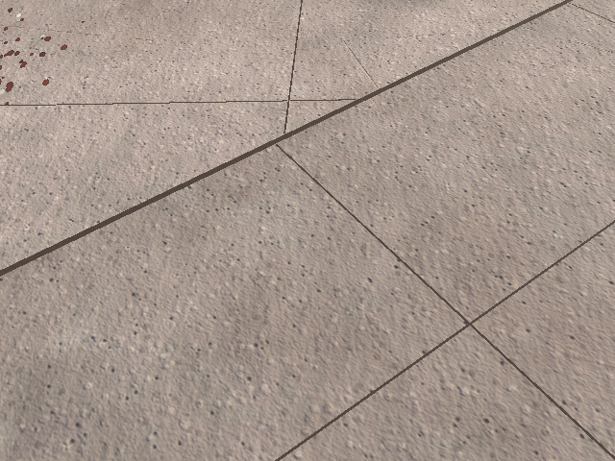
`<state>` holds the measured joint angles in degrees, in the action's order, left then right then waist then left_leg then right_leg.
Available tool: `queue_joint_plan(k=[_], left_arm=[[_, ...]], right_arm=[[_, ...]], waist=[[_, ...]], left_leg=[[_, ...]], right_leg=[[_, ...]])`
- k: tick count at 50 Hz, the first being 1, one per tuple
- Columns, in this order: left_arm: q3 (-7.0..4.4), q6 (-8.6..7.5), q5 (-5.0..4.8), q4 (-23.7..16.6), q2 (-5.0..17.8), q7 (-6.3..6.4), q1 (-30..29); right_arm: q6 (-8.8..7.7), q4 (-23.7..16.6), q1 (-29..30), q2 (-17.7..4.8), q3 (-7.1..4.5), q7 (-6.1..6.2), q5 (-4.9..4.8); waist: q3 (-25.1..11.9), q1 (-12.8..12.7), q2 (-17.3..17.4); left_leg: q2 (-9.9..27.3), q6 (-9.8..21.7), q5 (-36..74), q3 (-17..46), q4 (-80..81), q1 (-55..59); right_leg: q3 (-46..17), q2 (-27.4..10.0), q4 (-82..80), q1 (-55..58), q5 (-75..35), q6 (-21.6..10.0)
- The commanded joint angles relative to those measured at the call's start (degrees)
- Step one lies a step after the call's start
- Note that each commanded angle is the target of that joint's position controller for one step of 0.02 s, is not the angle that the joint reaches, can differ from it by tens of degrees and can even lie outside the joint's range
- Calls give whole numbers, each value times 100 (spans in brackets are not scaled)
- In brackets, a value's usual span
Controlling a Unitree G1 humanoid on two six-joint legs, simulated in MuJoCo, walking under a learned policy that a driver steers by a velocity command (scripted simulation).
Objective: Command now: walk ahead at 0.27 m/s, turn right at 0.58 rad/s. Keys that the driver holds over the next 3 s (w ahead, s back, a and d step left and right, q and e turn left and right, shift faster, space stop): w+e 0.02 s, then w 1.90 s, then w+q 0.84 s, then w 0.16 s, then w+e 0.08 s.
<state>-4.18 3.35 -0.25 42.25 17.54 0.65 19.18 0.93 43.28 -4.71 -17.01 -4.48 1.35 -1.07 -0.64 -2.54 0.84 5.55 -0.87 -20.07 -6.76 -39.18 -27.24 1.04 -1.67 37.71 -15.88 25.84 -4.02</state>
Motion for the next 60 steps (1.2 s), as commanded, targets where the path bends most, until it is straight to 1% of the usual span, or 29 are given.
queue_joint_plan(k=[1, 2, 4, 7, 14, 18, 21, 22, 23, 24, 25, 26, 27, 29, 30, 34, 39, 43, 46, 48, 49, 50, 51, 52, 53, 54, 55, 57, 60], left_arm=[[-344, -353, 216, -299, 1483, 27, 482], [-257, -484, 188, -348, 1268, 79, 9], [-131, -534, 58, -255, 874, 118, -92], [-48, -640, 13, -73, 600, 124, 466], [-114, -655, -8, 177, 766, 134, 1029], [-155, -601, -65, 297, 836, 96, 1106], [-194, -565, -103, 314, 926, 83, 935], [-199, -553, -101, 286, 963, 85, 786], [-164, -541, -86, 268, 869, 90, 725], [-73, -548, -6, 173, 676, 100, 707], [115, -670, 18, -16, 0, 67, 1242], [74, -818, -128, 31, 277, 71, 1024], [-45, -886, -285, -92, 702, 23, 428], [-40, -926, -156, -173, 654, -2, -129], [-63, -883, -101, -142, 585, -9, -90], [4, -731, -25, -179, 256, -16, -140], [128, -855, -22, -494, 30, -132, -1308], [109, -897, -82, -719, 152, -258, -1827], [19, -891, -55, -731, 388, -305, -1589], [-206, -864, -37, -348, 787, -243, -169], [-312, -821, 11, -212, 1242, -173, 769], [-344, -833, 24, -112, 1553, -236, 807], [-190, -845, -25, -204, 902, -241, 727], [-121, -858, -17, -251, 735, -219, 299], [-98, -857, 18, -301, 701, -210, -75], [-69, -863, 56, -318, 583, -219, -333], [-36, -890, 107, -325, 479, -219, -459], [-38, -961, 50, -255, 453, -231, -497], [-88, -991, 30, -95, 619, -178, -374]], right_arm=[[-368, -921, 1329, -626, -166, -135, -173], [-442, -786, 1106, -885, -256, -115, -167], [-437, -362, 558, -745, -267, -87, 111], [-450, -200, 470, -511, -228, -181, 76], [-585, -329, 1128, -302, -63, -346, -21], [-693, -439, 1326, -326, 25, -468, -52], [-748, -383, 942, -519, -3, -492, -46], [-759, -283, 534, -640, -62, -460, -23], [-758, -30, -279, -853, -177, -403, 4], [-755, 189, -1365, -1139, -259, -364, 55], [-703, 363, -2111, -1762, -409, -339, 131], [-722, 436, -2109, -1246, -257, -377, 46], [-705, 408, -1650, -932, -148, -344, 17], [-639, 271, -969, -576, -26, -308, 79], [-651, 238, -783, -455, 20, -303, 152], [-733, 335, -746, -593, -5, -266, 98], [-682, 451, -1115, -779, -24, -177, 19], [-561, 649, -1561, -927, -65, -147, -58], [-436, 691, -1544, -1036, -113, -117, -52], [-351, 650, -1454, -914, -53, -94, 9], [-359, 512, -1640, -532, 102, -84, 185], [-497, 501, -2470, 140, 291, -161, 88], [-613, 556, -1950, -581, 149, -213, -47], [-686, 353, -1317, -816, 82, -242, -160], [-715, 296, -1005, -736, 105, -214, -116], [-700, 281, -885, -697, 79, -202, -18], [-644, 315, -1016, -641, 68, -209, -10], [-515, 390, -1186, -434, 102, -190, 1], [-432, 249, -721, -347, 127, -163, 83]], waist=[[1016, -247, -1220], [1103, 66, -1163], [698, 209, -1117], [446, 114, -897], [706, -321, -984], [902, -429, -935], [742, -167, -1092], [474, 99, -1118], [-103, 481, -959], [-1028, 941, -618], [-1955, 794, 1223], [-2032, 921, 1425], [-1010, 860, 1055], [-163, 572, 331], [0, 384, 412], [272, 146, 375], [476, 510, 210], [545, 633, 201], [300, 366, 308], [-647, -380, 257], [-1557, -596, -578], [-2255, -56, -2136], [-1941, -340, -1313], [-1080, -322, -945], [-647, -165, -398], [-334, -1, -295], [-307, 186, -430], [-241, 336, -475], [98, 308, -360]], left_leg=[[-327, 84, -676, 1163, -1786, -3009], [-229, 142, 166, 1216, -1705, -2800], [-182, -49, 1106, 1037, -1590, -2080], [-300, -135, 1900, 860, -1316, -1756], [-319, -208, 2257, 700, 323, -1515], [-341, -21, 1841, 585, 898, -1262], [-459, 245, 1469, 488, 1147, -530], [-622, 383, 1444, 358, 1271, 90], [-742, 568, 1568, 273, 1359, 1239], [-56, 912, 1487, 989, 1064, 3073], [1495, 1825, 443, 3723, 1398, 5223], [1718, 1937, -527, 5024, 2351, 5118], [1540, 1637, -683, 4135, 2409, 4385], [1050, 1399, 177, 2882, 2636, 2886], [844, 1347, 591, 2493, 2802, 2375], [704, 1528, 1764, 1711, 3255, 1659], [347, 1263, 2257, 917, 3335, 1614], [748, 1164, 2283, 1043, 3095, 2498], [917, 991, 3480, 1047, 2427, 3114], [474, 715, 4609, 683, 545, 2720], [89, 509, 2760, 438, -1400, 1495], [-971, 262, -1193, 862, -3143, -584], [-645, 344, -1296, 1435, -3640, -1218], [-374, 419, -788, 1269, -3618, -1530], [-100, 406, -281, 1136, -3360, -1379], [74, 364, 23, 1104, -3014, -1185], [213, 339, 233, 1156, -2844, -836], [268, 243, 383, 1094, -2516, -622], [332, 59, 1011, 1047, -1747, -1036]], right_leg=[[-4532, -2062, -3568, 500, 3140, -1579], [-3936, -1881, -3494, 487, 2259, -1177], [-2644, -1349, -3173, 595, 958, -684], [-1877, -1089, -3149, 1038, -56, -525], [-1368, -1156, -3112, 1563, -933, -614], [-1340, -1305, -2881, 1706, -1448, -692], [-1389, -1433, -2538, 1817, -2596, -586], [-1247, -1331, -2072, 1811, -3769, -497], [-929, -1020, -1110, 1649, -4842, -348], [-710, -756, 408, 658, -4294, -149], [-388, 275, 2764, -1674, -1369, 346], [-1111, 450, 3575, -2410, 603, 320], [-1022, 46, 3881, -2949, 302, 223], [-641, -463, 3310, -2687, -591, 169], [-646, -627, 3025, -2364, -858, 180], [-452, -732, 2303, -2229, -1338, 420], [-62, -440, 87, -1850, -3057, 461], [-184, -306, -656, -1919, -3146, 295], [-95, -112, -806, -1509, -2418, 71], [148, 124, -849, 538, -2345, -230], [-1184, -1033, -625, 2286, -2483, -586], [-4123, -2109, -1565, 3832, -931, -1519], [-4250, -1948, -1968, 3662, -266, -1270], [-3348, -1782, -2037, 2927, -603, -1049], [-2751, -1582, -2131, 2134, -1356, -966], [-2270, -1398, -2272, 1502, -1994, -947], [-1990, -1271, -2433, 1130, -2281, -925], [-1617, -1171, -2745, 794, -2481, -1010], [-1189, -1134, -3058, 643, -2669, -1068]])
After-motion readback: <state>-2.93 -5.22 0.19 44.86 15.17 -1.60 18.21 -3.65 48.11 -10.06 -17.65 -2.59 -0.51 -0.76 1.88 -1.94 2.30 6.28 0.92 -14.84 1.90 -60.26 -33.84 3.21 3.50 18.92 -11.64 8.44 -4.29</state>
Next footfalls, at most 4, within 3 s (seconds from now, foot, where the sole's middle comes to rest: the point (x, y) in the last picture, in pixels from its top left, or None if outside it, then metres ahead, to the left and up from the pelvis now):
0.48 left None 0.33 0.13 -0.76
0.96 right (421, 411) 0.63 -0.15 -0.76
1.50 left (330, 293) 0.95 0.06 -0.76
2.06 right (422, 212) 1.24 -0.20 -0.76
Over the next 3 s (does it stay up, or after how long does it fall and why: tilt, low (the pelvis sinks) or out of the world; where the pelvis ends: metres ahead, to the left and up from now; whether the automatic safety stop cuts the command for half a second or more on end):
stays up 1.58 0.01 0.02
